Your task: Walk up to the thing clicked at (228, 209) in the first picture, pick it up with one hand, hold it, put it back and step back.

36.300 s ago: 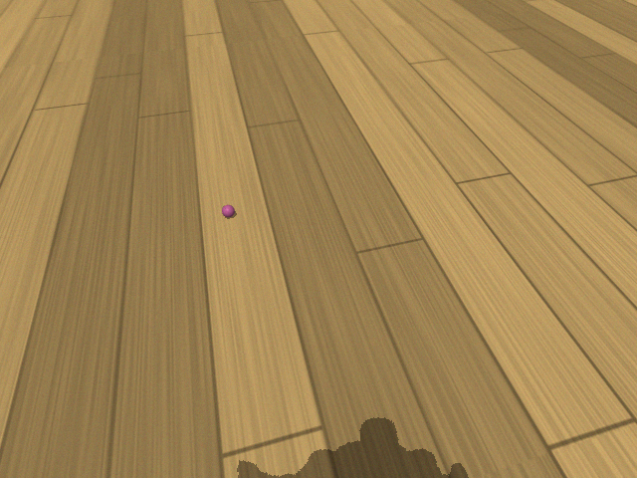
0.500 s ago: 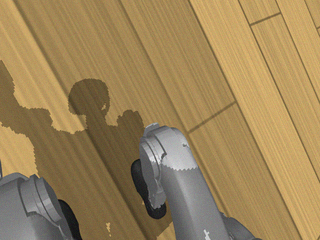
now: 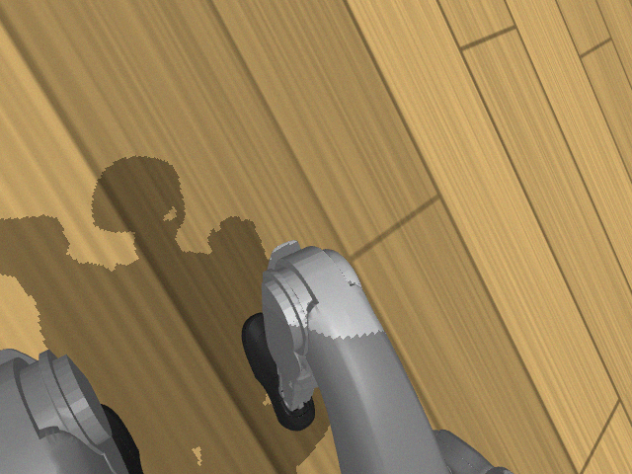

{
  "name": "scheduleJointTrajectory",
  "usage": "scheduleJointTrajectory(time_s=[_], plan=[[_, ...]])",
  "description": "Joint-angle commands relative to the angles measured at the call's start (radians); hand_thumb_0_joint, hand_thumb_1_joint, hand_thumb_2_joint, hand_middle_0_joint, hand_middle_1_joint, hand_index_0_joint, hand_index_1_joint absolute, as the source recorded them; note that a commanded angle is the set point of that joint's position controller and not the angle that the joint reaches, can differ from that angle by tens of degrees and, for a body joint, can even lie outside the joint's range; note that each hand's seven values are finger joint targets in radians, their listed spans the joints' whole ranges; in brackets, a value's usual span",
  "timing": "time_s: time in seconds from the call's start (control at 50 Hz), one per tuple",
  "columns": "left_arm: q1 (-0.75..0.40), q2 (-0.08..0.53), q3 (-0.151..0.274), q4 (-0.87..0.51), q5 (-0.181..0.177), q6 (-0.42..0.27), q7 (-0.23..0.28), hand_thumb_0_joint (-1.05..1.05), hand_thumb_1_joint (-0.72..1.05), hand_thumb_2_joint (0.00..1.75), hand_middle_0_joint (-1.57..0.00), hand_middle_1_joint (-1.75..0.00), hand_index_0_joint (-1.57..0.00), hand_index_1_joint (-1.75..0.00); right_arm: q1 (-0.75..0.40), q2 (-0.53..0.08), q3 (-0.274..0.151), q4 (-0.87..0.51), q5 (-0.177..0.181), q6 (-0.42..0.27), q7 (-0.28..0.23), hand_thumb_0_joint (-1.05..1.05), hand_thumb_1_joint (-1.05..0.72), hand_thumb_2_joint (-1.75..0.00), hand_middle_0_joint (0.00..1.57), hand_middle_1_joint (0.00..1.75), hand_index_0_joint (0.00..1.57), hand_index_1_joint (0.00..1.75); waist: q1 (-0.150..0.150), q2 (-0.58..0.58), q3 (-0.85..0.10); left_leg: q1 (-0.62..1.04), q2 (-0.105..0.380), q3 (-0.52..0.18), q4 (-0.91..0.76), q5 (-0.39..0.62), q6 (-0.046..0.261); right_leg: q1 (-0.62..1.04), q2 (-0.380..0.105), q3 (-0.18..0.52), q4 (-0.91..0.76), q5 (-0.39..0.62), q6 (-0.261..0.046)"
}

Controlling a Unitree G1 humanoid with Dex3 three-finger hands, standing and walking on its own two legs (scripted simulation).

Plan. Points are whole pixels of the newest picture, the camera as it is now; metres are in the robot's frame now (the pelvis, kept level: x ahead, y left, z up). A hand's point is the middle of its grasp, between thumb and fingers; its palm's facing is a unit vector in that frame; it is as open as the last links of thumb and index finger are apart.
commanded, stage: rest palm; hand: left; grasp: from above
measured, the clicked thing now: out of the picture +0.49 +0.27 -0.27
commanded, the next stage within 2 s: close in 0.12 s
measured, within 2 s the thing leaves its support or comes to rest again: neither
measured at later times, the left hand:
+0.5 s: hand out of the picture +0.48 +0.26 -0.25, palm faces -0.43 -0.15 -0.89, open 12.5 cm
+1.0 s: hand out of the picture +0.47 +0.26 -0.25, palm faces -0.44 -0.14 -0.89, open 10.6 cm
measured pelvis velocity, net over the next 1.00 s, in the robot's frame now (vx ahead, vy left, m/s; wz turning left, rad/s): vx -0.01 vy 0.00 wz -0.02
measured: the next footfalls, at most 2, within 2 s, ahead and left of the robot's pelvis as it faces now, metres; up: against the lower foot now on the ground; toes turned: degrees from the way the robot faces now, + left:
none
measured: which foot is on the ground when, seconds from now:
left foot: down 0.00-1.00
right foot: down 0.00-1.00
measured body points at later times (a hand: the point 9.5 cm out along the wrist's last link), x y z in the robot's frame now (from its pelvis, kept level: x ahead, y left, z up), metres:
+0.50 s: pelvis +0.00 +0.00 +0.00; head +0.29 +0.11 +0.33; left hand +0.50 +0.27 -0.20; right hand +0.02 -0.24 -0.05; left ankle +0.06 +0.13 -0.27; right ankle +0.11 -0.12 -0.27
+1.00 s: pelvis -0.01 +0.00 +0.01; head +0.29 +0.11 +0.33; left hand +0.49 +0.26 -0.20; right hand +0.02 -0.24 -0.04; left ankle +0.06 +0.13 -0.27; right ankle +0.11 -0.12 -0.27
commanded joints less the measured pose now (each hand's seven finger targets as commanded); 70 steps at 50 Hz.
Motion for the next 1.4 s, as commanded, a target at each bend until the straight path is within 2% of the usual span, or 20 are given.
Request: scheduleJointTrajectory(time_s=[0.0, 0.06, 0.12, 0.18, 0.28, 0.34, 0.44, 0.54, 0.58, 0.66, 0.74, 0.8, 0.88, 0.96, 1.04, 1.14, 1.2, 1.26, 1.3, 1.38], plan=[[-0.280, 0.159, -0.013, -0.076, -0.013, 0.013, 0.054, 0.00, -0.38, 0.92, -0.16, -0.99, -0.17, -0.98, 0.203, -0.330, -0.083, 0.020, 0.002, -0.007, -0.001, 0.00, -0.90, -0.90, 0.20, 0.30, 0.20, 0.30, -0.071, 0.478, -0.595, 0.442, 0.005, 0.112, -0.254, 0.200, 0.018, 0.356, 0.047, -0.135, -0.212, 0.258, -0.077], [-0.313, 0.200, 0.010, -0.124, -0.017, 0.015, 0.058, 0.00, -0.37, 0.90, -0.17, -0.99, -0.18, -0.97, 0.209, -0.338, -0.087, 0.021, 0.005, -0.010, -0.001, 0.00, -0.90, -0.91, 0.20, 0.30, 0.20, 0.30, -0.057, 0.519, -0.657, 0.496, 0.008, 0.100, -0.270, 0.218, 0.010, 0.371, 0.048, -0.138, -0.206, 0.268, -0.080], [-0.281, 0.132, -0.041, -0.073, -0.033, 0.023, 0.046, 0.00, -0.37, 0.90, -0.16, -1.01, -0.17, -0.99, 0.194, -0.338, -0.074, 0.007, 0.000, -0.026, 0.011, 0.00, -0.91, -0.91, 0.20, 0.30, 0.20, 0.30, -0.089, 0.491, -0.593, 0.475, 0.008, 0.096, -0.252, 0.221, 0.013, 0.362, 0.046, -0.147, -0.200, 0.281, -0.074], [-0.311, 0.197, -0.020, -0.112, -0.041, 0.020, 0.051, 0.00, -0.37, 0.90, -0.17, -0.99, -0.18, -0.98, 0.201, -0.350, -0.075, 0.008, 0.013, -0.031, 0.007, 0.00, -0.91, -0.91, 0.20, 0.30, 0.20, 0.30, -0.072, 0.489, -0.622, 0.474, 0.010, 0.097, -0.257, 0.217, 0.014, 0.387, 0.047, -0.137, -0.218, 0.278, -0.074], [-0.290, 0.178, -0.033, -0.117, -0.040, 0.027, 0.053, 0.00, -0.24, 0.79, -0.25, -0.95, -0.28, -0.92, 0.186, -0.339, -0.062, -0.001, 0.008, -0.036, 0.016, 0.00, -0.90, -0.90, 0.20, 0.30, 0.20, 0.30, -0.076, 0.525, -0.629, 0.501, 0.013, 0.096, -0.249, 0.237, 0.009, 0.402, 0.049, -0.142, -0.204, 0.302, -0.074], [-0.318, 0.222, -0.006, -0.149, -0.049, 0.031, 0.059, 0.00, -0.25, 0.77, -0.24, -0.93, -0.27, -0.90, 0.196, -0.345, -0.065, 0.013, 0.013, -0.033, 0.014, 0.00, -0.90, -0.90, 0.20, 0.30, 0.20, 0.30, -0.067, 0.550, -0.658, 0.510, 0.015, 0.097, -0.259, 0.256, 0.006, 0.419, 0.051, -0.139, -0.210, 0.316, -0.078], [-0.258, 0.181, -0.019, -0.090, -0.055, 0.043, 0.043, 0.00, -0.21, 0.72, -0.28, -0.89, -0.31, -0.86, 0.198, -0.337, -0.064, 0.009, 0.017, -0.029, 0.020, 0.00, -0.90, -0.90, 0.20, 0.30, 0.20, 0.30, -0.076, 0.517, -0.618, 0.487, 0.016, 0.093, -0.258, 0.270, 0.008, 0.412, 0.055, -0.143, -0.210, 0.327, -0.077], [-0.285, 0.195, -0.015, -0.133, -0.066, 0.035, 0.025, 0.00, -0.16, 0.70, -0.30, -0.88, -0.34, -0.85, 0.220, -0.338, -0.064, 0.006, 0.021, -0.027, 0.018, 0.00, -0.90, -0.90, 0.20, 0.30, 0.20, 0.30, -0.076, 0.512, -0.649, 0.493, 0.013, 0.097, -0.254, 0.280, 0.013, 0.434, 0.054, -0.141, -0.219, 0.332, -0.077], [-0.261, 0.156, -0.042, -0.090, -0.076, 0.032, 0.014, 0.00, -0.14, 0.68, -0.31, -0.88, -0.35, -0.85, 0.211, -0.341, -0.060, 0.006, 0.022, -0.028, 0.017, 0.00, -0.90, -0.90, 0.20, 0.30, 0.20, 0.30, -0.089, 0.491, -0.603, 0.467, 0.013, 0.094, -0.260, 0.248, 0.014, 0.411, 0.055, -0.147, -0.223, 0.306, -0.077], [-0.263, 0.212, -0.025, -0.126, -0.066, 0.014, 0.018, 0.00, -0.11, 0.66, -0.33, -0.89, -0.37, -0.84, 0.221, -0.350, -0.070, 0.003, 0.022, -0.013, 0.000, 0.00, -0.90, -0.90, 0.20, 0.30, 0.20, 0.30, -0.061, 0.502, -0.643, 0.466, 0.013, 0.102, -0.284, 0.210, 0.013, 0.454, 0.061, -0.132, -0.246, 0.268, -0.081], [-0.249, 0.152, -0.067, -0.080, -0.070, 0.011, 0.022, 0.00, -0.06, 0.65, -0.37, -0.86, -0.41, -0.82, 0.201, -0.334, -0.051, -0.012, 0.020, -0.019, 0.000, 0.00, -0.90, -0.90, 0.20, 0.30, 0.20, 0.30, -0.093, 0.445, -0.584, 0.446, 0.012, 0.101, -0.257, 0.204, 0.019, 0.418, 0.061, -0.141, -0.243, 0.277, -0.072], [-0.280, 0.221, -0.031, -0.108, -0.061, 0.005, 0.041, 0.00, -0.03, 0.65, -0.40, -0.84, -0.44, -0.80, 0.209, -0.350, -0.055, -0.004, 0.025, -0.020, -0.011, 0.00, -0.90, -0.90, 0.20, 0.30, 0.20, 0.30, -0.073, 0.485, -0.602, 0.476, 0.015, 0.091, -0.289, 0.203, 0.010, 0.414, 0.057, -0.142, -0.245, 0.264, -0.079], [-0.256, 0.171, -0.060, -0.082, -0.049, 0.014, 0.048, 0.00, 0.04, 0.60, -0.44, -0.83, -0.49, -0.78, 0.192, -0.343, -0.048, -0.016, 0.013, -0.023, -0.007, 0.00, -0.90, -0.90, 0.20, 0.30, 0.20, 0.30, -0.090, 0.483, -0.590, 0.489, 0.015, 0.088, -0.280, 0.212, 0.007, 0.412, 0.059, -0.150, -0.235, 0.281, -0.076], [-0.288, 0.226, -0.032, -0.107, -0.051, 0.023, 0.066, 0.00, 0.09, 0.61, -0.48, -0.81, -0.52, -0.77, 0.205, -0.353, -0.051, -0.006, 0.015, -0.019, -0.012, 0.00, -0.90, -0.90, 0.20, 0.30, 0.20, 0.30, -0.077, 0.517, -0.619, 0.498, 0.019, 0.092, -0.286, 0.228, 0.005, 0.438, 0.061, -0.140, -0.245, 0.296, -0.078], [-0.278, 0.188, -0.052, -0.091, -0.058, 0.033, 0.062, 0.00, 0.15, 0.57, -0.52, -0.79, -0.56, -0.74, 0.188, -0.353, -0.043, -0.018, 0.013, -0.027, -0.003, 0.00, -0.90, -0.90, 0.20, 0.30, 0.20, 0.30, -0.096, 0.508, -0.587, 0.493, 0.020, 0.082, -0.277, 0.232, 0.005, 0.411, 0.058, -0.153, -0.233, 0.301, -0.075], [-0.270, 0.204, -0.052, -0.098, -0.074, 0.035, 0.051, 0.00, 0.20, 0.53, -0.56, -0.75, -0.61, -0.70, 0.185, -0.357, -0.038, -0.022, 0.011, -0.038, 0.002, 0.00, -0.90, -0.90, 0.20, 0.30, 0.20, 0.30, -0.096, 0.501, -0.579, 0.496, 0.017, 0.088, -0.274, 0.216, 0.006, 0.429, 0.056, -0.147, -0.240, 0.291, -0.074], [-0.295, 0.245, -0.019, -0.134, -0.073, 0.036, 0.058, 0.00, 0.22, 0.52, -0.57, -0.75, -0.62, -0.69, 0.203, -0.361, -0.043, -0.011, 0.015, -0.037, 0.002, 0.00, -0.90, -0.90, 0.20, 0.30, 0.20, 0.30, -0.082, 0.529, -0.629, 0.518, 0.022, 0.082, -0.280, 0.256, 0.003, 0.449, 0.056, -0.148, -0.237, 0.321, -0.075], [-0.254, 0.182, -0.053, -0.080, -0.079, 0.042, 0.046, 0.00, 0.24, 0.50, -0.58, -0.76, -0.64, -0.70, 0.201, -0.347, -0.034, -0.013, 0.008, -0.034, 0.007, 0.00, -0.90, -0.90, 0.20, 0.30, 0.20, 0.30, -0.104, 0.505, -0.599, 0.499, 0.021, 0.088, -0.267, 0.263, 0.006, 0.454, 0.061, -0.151, -0.236, 0.333, -0.074], [-0.279, 0.217, -0.043, -0.110, -0.085, 0.037, 0.047, 0.00, 0.27, 0.51, -0.60, -0.76, -0.65, -0.70, 0.203, -0.366, -0.046, -0.010, 0.015, -0.031, 0.002, 0.00, -0.90, -0.90, 0.20, 0.30, 0.20, 0.30, -0.093, 0.517, -0.617, 0.499, 0.022, 0.089, -0.269, 0.261, 0.008, 0.462, 0.066, -0.147, -0.248, 0.329, -0.074], [-0.254, 0.202, -0.058, -0.085, -0.095, 0.034, 0.034, 0.00, 0.31, 0.51, -0.64, -0.74, -0.69, -0.69, 0.198, -0.359, -0.029, -0.019, 0.014, -0.035, 0.003, 0.00, -0.90, -0.90, 0.20, 0.30, 0.20, 0.30, -0.099, 0.470, -0.588, 0.465, 0.021, 0.089, -0.259, 0.235, 0.013, 0.456, 0.065, -0.150, -0.256, 0.308, -0.069]])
